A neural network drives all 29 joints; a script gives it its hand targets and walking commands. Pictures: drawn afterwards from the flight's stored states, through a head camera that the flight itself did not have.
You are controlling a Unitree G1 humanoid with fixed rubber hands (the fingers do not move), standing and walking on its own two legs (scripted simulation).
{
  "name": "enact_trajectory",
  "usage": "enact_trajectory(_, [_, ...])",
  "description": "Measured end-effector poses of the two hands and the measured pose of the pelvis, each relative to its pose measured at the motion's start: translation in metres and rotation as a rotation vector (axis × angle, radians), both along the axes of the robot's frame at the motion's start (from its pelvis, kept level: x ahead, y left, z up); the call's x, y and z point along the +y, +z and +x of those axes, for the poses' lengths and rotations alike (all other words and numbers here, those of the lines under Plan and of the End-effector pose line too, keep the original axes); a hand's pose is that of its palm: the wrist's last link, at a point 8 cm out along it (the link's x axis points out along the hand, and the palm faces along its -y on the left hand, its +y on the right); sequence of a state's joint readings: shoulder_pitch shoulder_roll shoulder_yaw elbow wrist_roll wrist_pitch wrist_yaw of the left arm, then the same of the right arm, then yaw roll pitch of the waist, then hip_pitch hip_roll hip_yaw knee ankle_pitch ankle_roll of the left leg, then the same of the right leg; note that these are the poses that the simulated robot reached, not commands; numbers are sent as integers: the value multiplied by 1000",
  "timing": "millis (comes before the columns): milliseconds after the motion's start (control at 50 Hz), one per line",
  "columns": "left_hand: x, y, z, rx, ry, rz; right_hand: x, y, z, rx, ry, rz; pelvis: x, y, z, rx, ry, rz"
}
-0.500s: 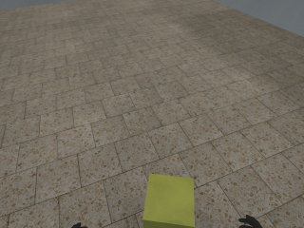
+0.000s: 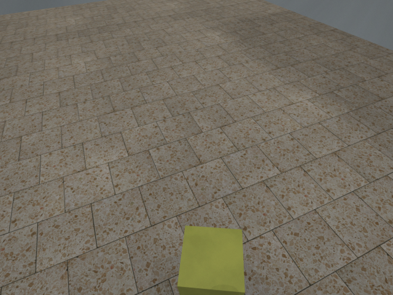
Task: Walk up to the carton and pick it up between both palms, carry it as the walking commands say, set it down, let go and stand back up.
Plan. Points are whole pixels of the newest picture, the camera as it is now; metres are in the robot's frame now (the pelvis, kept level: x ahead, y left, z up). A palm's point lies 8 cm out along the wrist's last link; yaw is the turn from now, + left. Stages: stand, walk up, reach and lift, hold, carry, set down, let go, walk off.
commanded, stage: stand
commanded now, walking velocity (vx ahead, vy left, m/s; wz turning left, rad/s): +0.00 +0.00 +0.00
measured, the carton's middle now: (211, 268) +0.38 -0.01 -0.62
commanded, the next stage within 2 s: none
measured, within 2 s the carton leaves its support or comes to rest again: neither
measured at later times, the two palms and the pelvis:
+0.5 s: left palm out of the picture -0.04 +0.22 -0.13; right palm out of the picture -0.07 -0.23 -0.14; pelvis -0.02 +0.00 +0.00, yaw -2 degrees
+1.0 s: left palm out of the picture -0.08 +0.22 -0.14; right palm out of the picture -0.09 -0.19 -0.14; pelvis -0.03 +0.02 +0.01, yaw -2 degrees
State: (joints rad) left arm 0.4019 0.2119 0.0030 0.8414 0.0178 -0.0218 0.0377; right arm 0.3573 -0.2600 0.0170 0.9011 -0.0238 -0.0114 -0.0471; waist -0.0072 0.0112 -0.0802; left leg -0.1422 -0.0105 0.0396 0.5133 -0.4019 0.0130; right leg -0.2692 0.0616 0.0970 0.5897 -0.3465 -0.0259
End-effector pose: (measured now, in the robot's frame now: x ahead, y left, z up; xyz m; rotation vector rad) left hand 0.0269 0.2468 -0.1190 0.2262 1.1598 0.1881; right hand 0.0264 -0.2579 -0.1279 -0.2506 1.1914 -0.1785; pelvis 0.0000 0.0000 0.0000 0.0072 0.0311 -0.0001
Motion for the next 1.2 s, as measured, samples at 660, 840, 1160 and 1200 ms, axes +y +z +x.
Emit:
enact_trajectory(660, [-22,-18,-81,264,15,-71,43,-14,-106,278,-83,85,7,5,-25,-40,-32,-3])
enact_trajectory(840, [-23,-20,-94,301,20,-91,56,-15,-117,300,-91,98,14,6,-30,-47,-36,-3])
enact_trajectory(1160, [-21,-22,-110,343,29,-108,76,-14,-125,302,-101,117,25,7,-37,-53,-37,-2])
enact_trajectory(1200, [-20,-22,-111,344,30,-108,77,-14,-127,302,-102,116,26,7,-38,-53,-38,-2])
